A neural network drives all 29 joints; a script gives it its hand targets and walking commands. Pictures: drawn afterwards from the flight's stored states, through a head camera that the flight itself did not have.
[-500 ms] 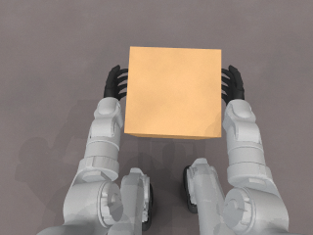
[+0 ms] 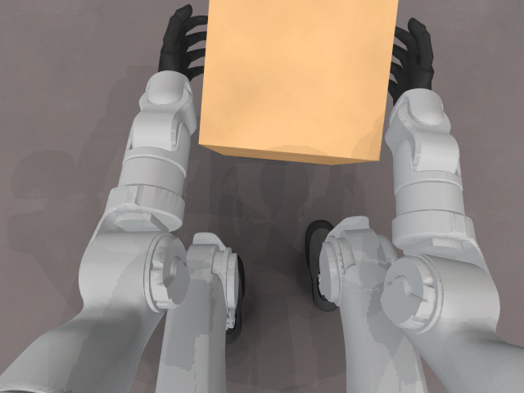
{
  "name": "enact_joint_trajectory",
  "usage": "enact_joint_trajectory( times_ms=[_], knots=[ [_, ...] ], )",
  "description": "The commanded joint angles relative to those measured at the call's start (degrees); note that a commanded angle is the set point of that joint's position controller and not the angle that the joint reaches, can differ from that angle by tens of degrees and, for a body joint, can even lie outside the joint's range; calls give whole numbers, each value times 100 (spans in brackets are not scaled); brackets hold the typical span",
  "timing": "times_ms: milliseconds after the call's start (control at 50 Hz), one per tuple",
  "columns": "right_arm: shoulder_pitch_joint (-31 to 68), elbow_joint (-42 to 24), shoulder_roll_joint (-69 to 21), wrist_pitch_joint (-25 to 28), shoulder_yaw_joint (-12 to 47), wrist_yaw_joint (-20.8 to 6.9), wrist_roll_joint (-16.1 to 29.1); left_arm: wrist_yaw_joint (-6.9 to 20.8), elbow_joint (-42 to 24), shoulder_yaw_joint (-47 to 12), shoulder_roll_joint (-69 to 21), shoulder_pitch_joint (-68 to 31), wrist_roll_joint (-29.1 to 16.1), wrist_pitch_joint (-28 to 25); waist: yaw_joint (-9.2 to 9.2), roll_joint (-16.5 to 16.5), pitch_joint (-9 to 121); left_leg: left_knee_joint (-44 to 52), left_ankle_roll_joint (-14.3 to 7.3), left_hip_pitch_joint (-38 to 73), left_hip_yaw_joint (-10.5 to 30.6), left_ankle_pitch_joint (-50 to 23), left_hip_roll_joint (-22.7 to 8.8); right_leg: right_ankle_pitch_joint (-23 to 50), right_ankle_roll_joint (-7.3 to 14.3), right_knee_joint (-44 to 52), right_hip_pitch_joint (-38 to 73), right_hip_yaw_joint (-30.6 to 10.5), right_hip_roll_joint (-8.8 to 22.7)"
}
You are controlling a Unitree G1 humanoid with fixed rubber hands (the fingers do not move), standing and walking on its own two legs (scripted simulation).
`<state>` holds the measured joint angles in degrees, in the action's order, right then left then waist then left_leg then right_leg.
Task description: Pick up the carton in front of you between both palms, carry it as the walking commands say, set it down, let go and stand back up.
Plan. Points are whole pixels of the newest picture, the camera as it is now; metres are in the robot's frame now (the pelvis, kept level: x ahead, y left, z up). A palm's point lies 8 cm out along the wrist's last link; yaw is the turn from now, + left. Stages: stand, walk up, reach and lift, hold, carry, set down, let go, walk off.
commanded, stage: set down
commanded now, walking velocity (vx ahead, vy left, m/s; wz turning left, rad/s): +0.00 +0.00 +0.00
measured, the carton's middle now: (288, 91) +0.51 -0.06 -0.20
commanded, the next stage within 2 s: none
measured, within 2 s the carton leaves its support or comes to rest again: rests again in 1.20 s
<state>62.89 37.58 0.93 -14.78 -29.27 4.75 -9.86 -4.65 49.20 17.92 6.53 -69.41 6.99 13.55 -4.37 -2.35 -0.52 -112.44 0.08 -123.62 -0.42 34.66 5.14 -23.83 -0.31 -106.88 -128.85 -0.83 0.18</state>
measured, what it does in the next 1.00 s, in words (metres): lowers itself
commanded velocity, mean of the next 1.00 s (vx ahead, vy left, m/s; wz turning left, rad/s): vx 0.00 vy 0.00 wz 0.00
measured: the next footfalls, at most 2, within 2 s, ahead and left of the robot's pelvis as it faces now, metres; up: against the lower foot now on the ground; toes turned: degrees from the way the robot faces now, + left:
none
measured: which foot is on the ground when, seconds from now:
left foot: down 0.00-1.00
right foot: down 0.00-1.00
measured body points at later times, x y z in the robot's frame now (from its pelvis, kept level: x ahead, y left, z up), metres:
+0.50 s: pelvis +0.01 +0.01 -0.06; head +0.35 +0.00 +0.22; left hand +0.55 +0.08 -0.23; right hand +0.51 -0.23 -0.21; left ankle +0.09 +0.11 -0.41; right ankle +0.14 -0.12 -0.41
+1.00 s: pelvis +0.00 +0.01 -0.07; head +0.35 +0.01 +0.20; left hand +0.55 +0.07 -0.25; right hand +0.51 -0.23 -0.23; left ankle +0.09 +0.11 -0.41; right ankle +0.14 -0.12 -0.41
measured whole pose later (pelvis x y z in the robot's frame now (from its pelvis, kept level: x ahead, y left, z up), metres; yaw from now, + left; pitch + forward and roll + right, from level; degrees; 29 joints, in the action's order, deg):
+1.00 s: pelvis +0.00 +0.01 -0.07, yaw -1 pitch +40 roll -2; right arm 77.2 60.7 13.7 -7.8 -27.6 1.0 -2.7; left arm -4.0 61.3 10.1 11.0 -80.6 4.8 9.9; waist -6.1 0.8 -13.4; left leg -127.6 -0.8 -130.5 -0.5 37.2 6.0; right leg -25.6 -2.0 -120.3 -135.0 -0.7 -0.3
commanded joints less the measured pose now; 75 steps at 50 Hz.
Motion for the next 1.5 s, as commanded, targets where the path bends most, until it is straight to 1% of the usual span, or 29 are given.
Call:
enact_joint_trajectory(
  times_ms=[0,80,100,140,180,220,260,300,340,380,480,540,600,680,760,780,940,1180,1240,1280,1300,1320,1360,1380,1420,1480],
  knots=[
    [3563,140,-4549,106,2853,-1260,637,1255,-254,-2309,-4961,-3341,-629,-222,-247,-26,6181,1029,-4,1726,-113,-1063,527,1410,-172,197,4707,349,-631],
    [3825,139,-4350,195,2945,-1285,830,1242,-219,-2482,-4811,-3591,-804,-300,-316,-78,6134,714,-4,1690,-109,-1165,487,1528,-161,-127,4597,370,-572],
    [3789,185,-4377,216,2964,-1291,892,1238,-256,-2531,-4768,-3685,-847,-327,-305,-86,6103,650,-5,1673,-121,-1161,481,1550,-157,-195,4604,372,-566],
    [3538,496,-4596,250,2839,-1314,1019,1215,-357,-2562,-4608,-3907,-886,-417,-229,-182,5952,544,-19,1575,-153,-1211,453,1685,-141,-346,4502,342,-582],
    [3443,761,-4746,254,2746,-1386,1112,1189,-356,-2578,-4524,-3964,-868,-488,-105,-305,5836,443,-46,1620,-134,-1379,407,1824,-139,-504,4289,324,-589],
    [3405,863,-4893,251,2739,-1467,1221,1154,-419,-2638,-4519,-3965,-851,-531,10,-400,5853,370,-64,1761,-118,-1583,368,1938,-146,-630,4099,326,-599],
    [3407,880,-5013,247,2800,-1531,1340,1121,-515,-2728,-4559,-3980,-880,-560,83,-439,5973,294,-72,1914,-99,-1801,349,2071,-151,-738,3996,333,-605],
    [3382,906,-5078,249,2847,-1574,1419,1098,-553,-2785,-4615,-3945,-911,-579,116,-435,6012,228,-74,1984,-65,-1963,340,2162,-154,-825,3880,342,-606],
    [3375,926,-5061,261,2846,-1592,1450,1084,-559,-2818,-4655,-3927,-943,-592,87,-424,5961,173,-75,2006,-22,-2039,341,2168,-155,-886,3722,359,-604],
    [3402,930,-4976,278,2812,-1596,1442,1079,-525,-2826,-4679,-3916,-977,-599,7,-411,5858,115,-73,2035,31,-2087,345,2114,-157,-927,3510,384,-598],
    [3437,1106,-4692,349,2546,-1586,1337,1072,-325,-2705,-4617,-3960,-979,-626,-171,-529,5338,61,-73,1839,86,-1894,371,1837,-120,-960,3083,390,-583],
    [3449,1285,-4517,383,2340,-1585,1239,1071,-141,-2564,-4509,-3975,-925,-641,-224,-572,5015,60,-83,1687,94,-1675,375,1617,-108,-967,2898,398,-569],
    [3478,1458,-4377,414,2160,-1587,1171,1068,20,-2430,-4358,-4013,-868,-660,-231,-596,4764,61,-98,1546,85,-1474,364,1450,-95,-978,2785,391,-552],
    [3517,1670,-4232,459,1985,-1599,1144,1050,146,-2328,-4153,-4075,-799,-692,-205,-654,4539,42,-109,1473,74,-1357,328,1341,-84,-1006,2658,367,-532],
    [3531,1864,-4102,518,1870,-1605,1165,1032,120,-2354,-4004,-4169,-794,-736,-186,-749,4414,-5,-105,1460,72,-1371,289,1341,-63,-1048,2582,333,-519],
    [3570,1941,-4047,527,1836,-1612,1152,1026,184,-2336,-3962,-4134,-746,-723,-153,-747,4279,2,-110,1382,85,-1356,273,1313,-58,-1055,2512,326,-519],
    [3498,2297,-3598,553,1601,-1622,965,1089,549,-1959,-3514,-3707,-467,-669,-26,-489,3505,1,-177,1083,182,-1153,237,998,-44,-1040,2191,269,-508],
    [3345,2549,-2823,633,1303,-1525,827,1097,1035,-1536,-2706,-3218,-99,-611,152,-323,2816,-28,-209,824,186,-855,158,719,-64,-1013,2182,159,-509],
    [3358,2569,-2594,715,1224,-1445,842,1055,1036,-1522,-2456,-3218,-61,-654,184,-302,2869,-43,-171,889,163,-832,120,749,-110,-1033,2341,153,-495],
    [3224,2591,-2070,820,1069,-1309,854,950,1023,-1411,-1915,-3102,-33,-712,196,-282,2975,-57,-124,983,143,-817,68,789,-175,-1050,2500,171,-458],
    [3044,2617,-1532,906,922,-1173,859,835,1011,-1292,-1370,-2983,-24,-762,192,-268,3068,-66,-87,1061,132,-830,29,828,-218,-1054,2606,190,-423],
    [2726,2666,-597,1019,696,-942,869,630,1054,-1115,-439,-2766,-4,-822,193,-258,3156,-71,-30,1144,125,-851,-21,869,-262,-1050,2726,206,-365],
    [2151,2686,1510,1310,502,-344,1081,102,1070,-944,1624,-2468,-135,-987,173,-262,3449,-99,70,1373,156,-955,-142,985,-314,-1048,3004,202,-229],
    [2160,2707,1930,1421,583,-150,1313,-44,1087,-1056,1936,-2535,-319,-1027,140,-277,3623,-124,87,1449,195,-1035,-186,1095,-301,-1050,3103,182,-201],
    [2261,2814,2155,1576,819,-8,1712,-104,1085,-1347,1950,-2714,-833,-1102,-76,-400,3825,-167,96,1513,261,-1137,-244,1344,-233,-1102,3118,143,-133],
    [2384,2768,2252,1732,1146,23,2029,1,844,-1918,1689,-2984,-1438,-1158,-369,-642,4066,-243,137,1632,356,-1375,-326,1663,-126,-1134,2994,143,-21]
  ],
)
